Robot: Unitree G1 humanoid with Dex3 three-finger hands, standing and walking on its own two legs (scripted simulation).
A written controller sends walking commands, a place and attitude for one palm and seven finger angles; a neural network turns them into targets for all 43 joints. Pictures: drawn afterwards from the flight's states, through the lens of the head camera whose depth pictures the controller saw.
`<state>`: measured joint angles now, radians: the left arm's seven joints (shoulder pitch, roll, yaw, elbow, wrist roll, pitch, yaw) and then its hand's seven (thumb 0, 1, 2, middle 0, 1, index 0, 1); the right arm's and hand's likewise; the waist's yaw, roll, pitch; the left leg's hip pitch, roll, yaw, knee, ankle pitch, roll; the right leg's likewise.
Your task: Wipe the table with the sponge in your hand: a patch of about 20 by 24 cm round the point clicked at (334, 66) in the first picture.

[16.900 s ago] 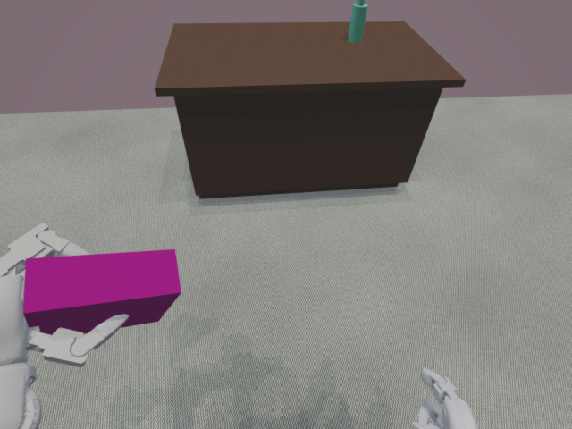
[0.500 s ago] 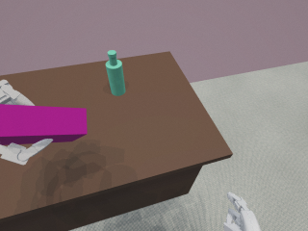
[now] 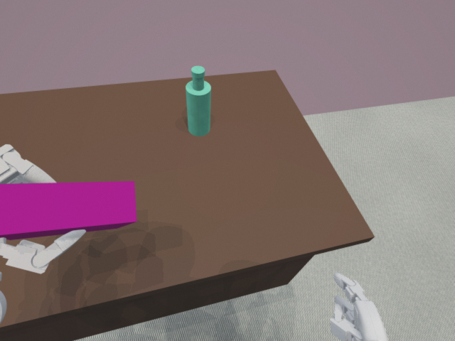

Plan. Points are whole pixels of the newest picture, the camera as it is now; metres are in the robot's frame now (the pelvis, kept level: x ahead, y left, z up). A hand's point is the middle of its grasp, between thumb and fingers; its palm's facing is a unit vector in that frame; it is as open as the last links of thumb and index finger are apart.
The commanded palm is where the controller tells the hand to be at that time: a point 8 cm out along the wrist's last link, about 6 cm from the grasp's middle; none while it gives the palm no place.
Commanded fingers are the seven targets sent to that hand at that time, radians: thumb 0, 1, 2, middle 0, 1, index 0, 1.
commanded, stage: come to a stop and stand still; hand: left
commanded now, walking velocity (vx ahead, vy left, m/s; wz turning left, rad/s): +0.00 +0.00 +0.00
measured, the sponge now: (90, 210) +0.24 +0.22 +0.15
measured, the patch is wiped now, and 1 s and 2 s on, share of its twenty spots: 0.00 0.00 0.00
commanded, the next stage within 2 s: look again from close up in 0.78 s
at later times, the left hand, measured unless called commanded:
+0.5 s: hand (29, 259) +0.17 +0.25 +0.16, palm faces +0.36 -0.86 -0.36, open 9.2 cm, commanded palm +0.11 +0.27 +0.18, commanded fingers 0.00 0.10 1.30 -1.20 -1.60 -1.20 -1.60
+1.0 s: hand (29, 270) +0.16 +0.24 +0.16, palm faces +0.37 -0.86 -0.34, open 9.2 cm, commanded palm +0.10 +0.27 +0.18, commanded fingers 0.00 0.10 1.30 -1.20 -1.60 -1.20 -1.60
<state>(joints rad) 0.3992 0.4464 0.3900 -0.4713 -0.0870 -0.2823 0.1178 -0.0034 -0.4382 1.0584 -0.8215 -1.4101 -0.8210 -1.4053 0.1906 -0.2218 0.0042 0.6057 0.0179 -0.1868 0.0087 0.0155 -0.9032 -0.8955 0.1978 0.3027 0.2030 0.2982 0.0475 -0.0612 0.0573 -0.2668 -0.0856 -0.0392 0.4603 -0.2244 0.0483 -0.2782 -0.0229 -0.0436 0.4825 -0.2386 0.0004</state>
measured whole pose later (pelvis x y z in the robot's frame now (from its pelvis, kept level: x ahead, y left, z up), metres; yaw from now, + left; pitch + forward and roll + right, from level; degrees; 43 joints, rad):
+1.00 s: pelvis -0.05 -0.01 +0.00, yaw +1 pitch +0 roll -1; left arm 0.43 0.40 0.34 -0.42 -0.11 -0.24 0.09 0.00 -0.44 1.06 -0.82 -1.41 -0.82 -1.41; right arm 0.23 -0.21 0.01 0.61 0.04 -0.22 -0.01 0.02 -0.90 -0.90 0.20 0.30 0.20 0.30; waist 0.03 -0.01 0.03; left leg -0.31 -0.06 -0.06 0.46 -0.15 0.03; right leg -0.29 0.00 -0.07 0.43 -0.14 -0.02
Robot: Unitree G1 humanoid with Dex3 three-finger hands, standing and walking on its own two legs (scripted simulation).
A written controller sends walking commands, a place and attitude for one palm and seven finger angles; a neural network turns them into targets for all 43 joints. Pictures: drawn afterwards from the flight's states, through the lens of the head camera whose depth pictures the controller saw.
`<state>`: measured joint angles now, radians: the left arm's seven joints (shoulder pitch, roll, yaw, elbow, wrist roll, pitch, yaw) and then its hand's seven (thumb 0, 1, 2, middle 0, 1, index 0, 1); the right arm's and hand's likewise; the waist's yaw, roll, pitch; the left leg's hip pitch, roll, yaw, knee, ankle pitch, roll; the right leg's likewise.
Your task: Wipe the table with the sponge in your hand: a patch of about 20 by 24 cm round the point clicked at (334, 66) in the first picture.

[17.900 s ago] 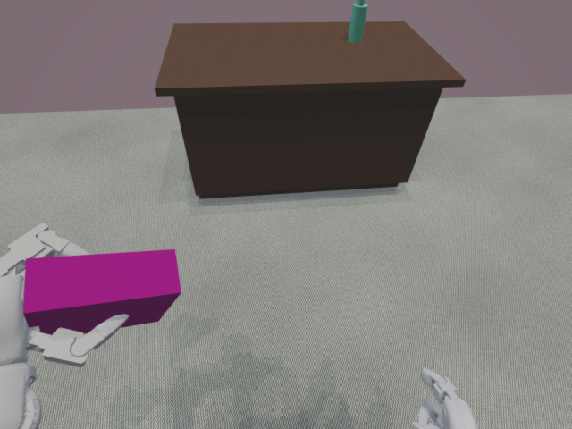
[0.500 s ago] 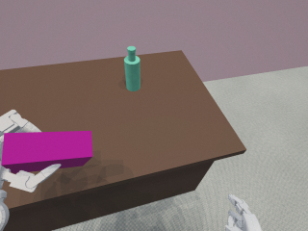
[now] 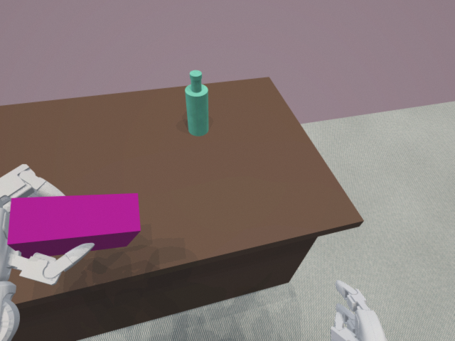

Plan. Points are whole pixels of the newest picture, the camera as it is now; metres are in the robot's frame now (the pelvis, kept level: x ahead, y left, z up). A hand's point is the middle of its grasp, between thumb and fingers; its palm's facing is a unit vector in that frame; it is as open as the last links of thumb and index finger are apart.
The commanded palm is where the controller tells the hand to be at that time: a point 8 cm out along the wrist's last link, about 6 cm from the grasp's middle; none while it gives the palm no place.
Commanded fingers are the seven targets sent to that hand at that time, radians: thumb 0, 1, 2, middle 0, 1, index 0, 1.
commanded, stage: look again from close up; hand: left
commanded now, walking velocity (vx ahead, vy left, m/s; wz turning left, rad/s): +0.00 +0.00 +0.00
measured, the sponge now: (98, 225) +0.23 +0.20 +0.14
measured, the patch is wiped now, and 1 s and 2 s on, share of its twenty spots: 0.00 0.00 0.00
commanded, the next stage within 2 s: shuffle to correct the standing spot in 0.20 s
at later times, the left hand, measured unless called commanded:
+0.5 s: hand (59, 207) +0.24 +0.25 +0.17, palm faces +0.36 -0.87 -0.34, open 9.2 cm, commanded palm +0.19 +0.27 +0.18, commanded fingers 0.00 0.10 1.30 -1.20 -1.60 -1.20 -1.60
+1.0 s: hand (132, 193) +0.27 +0.17 +0.16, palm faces +0.26 -0.89 -0.38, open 9.2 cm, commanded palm +0.22 +0.21 +0.18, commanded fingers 0.00 0.10 1.30 -1.20 -1.60 -1.20 -1.60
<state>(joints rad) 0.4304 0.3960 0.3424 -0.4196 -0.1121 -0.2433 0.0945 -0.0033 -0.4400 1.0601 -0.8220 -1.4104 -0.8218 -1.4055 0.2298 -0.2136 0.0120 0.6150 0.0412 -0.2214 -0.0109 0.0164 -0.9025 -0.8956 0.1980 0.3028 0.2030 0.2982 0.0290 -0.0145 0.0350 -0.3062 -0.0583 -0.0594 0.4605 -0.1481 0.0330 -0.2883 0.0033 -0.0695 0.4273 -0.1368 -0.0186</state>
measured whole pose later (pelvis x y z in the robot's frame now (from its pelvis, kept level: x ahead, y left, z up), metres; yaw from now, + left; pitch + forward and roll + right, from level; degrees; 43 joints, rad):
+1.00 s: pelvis +0.04 -0.06 +0.00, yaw -5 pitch +1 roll +0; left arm 0.49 0.39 0.36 -0.49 -0.13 -0.11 0.08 0.00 -0.44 1.06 -0.82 -1.41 -0.82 -1.41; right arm 0.24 -0.23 -0.01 0.57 0.05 -0.09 -0.05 0.02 -0.90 -0.90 0.20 0.30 0.20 0.30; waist -0.01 0.01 0.00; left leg -0.27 0.05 -0.02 0.51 -0.25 -0.03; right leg -0.27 0.11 -0.02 0.46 -0.20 -0.10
